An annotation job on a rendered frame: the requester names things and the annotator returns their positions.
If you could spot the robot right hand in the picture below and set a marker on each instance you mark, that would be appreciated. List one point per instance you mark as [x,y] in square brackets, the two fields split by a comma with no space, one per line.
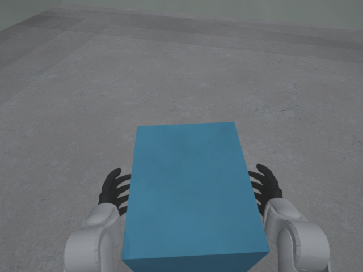
[269,188]

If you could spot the robot left forearm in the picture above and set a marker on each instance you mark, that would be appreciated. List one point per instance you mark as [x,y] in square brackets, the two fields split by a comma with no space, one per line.
[90,248]

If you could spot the carton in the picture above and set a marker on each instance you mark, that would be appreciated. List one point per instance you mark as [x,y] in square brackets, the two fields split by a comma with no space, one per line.
[191,205]

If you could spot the robot left hand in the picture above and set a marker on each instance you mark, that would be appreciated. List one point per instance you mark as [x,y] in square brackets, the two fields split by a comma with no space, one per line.
[110,192]

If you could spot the robot right forearm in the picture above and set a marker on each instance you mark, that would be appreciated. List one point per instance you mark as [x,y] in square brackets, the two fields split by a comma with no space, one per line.
[302,246]

